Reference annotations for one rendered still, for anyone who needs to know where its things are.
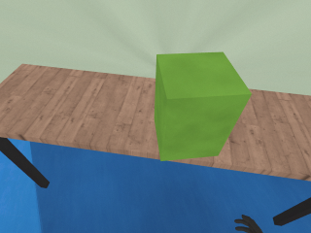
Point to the table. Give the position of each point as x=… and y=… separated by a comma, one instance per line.
x=116, y=113

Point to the carton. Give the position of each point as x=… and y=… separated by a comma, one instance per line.
x=199, y=97

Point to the right robot hand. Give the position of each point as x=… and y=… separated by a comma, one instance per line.
x=253, y=227

